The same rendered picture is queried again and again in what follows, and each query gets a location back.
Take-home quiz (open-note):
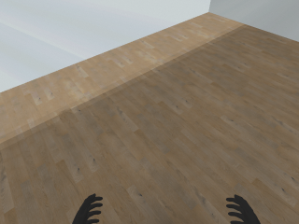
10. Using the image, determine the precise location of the right robot hand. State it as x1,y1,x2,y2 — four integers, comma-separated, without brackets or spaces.
226,194,261,224

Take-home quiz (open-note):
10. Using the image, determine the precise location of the left robot hand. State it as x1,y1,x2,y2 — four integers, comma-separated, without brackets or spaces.
72,193,103,224

